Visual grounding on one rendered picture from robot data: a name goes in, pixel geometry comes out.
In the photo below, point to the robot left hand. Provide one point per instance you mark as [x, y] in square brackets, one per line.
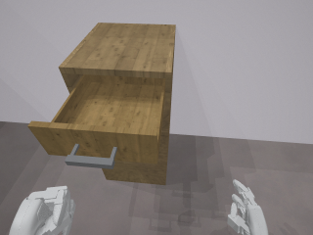
[52, 207]

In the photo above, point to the handle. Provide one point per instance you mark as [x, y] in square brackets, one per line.
[86, 161]

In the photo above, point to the drawer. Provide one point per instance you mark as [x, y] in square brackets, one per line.
[106, 111]

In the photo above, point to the cabinet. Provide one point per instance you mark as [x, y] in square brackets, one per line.
[132, 50]

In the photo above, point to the robot right hand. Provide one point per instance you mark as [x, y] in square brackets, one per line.
[251, 220]

